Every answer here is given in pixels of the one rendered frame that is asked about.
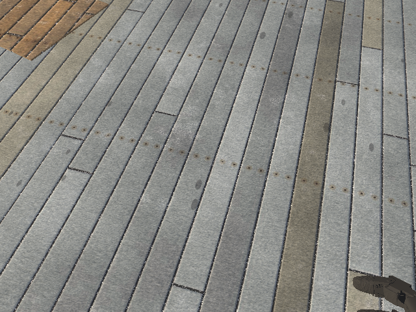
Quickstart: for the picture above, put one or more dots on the robot right hand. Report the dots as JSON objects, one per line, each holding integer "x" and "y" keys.
{"x": 394, "y": 290}

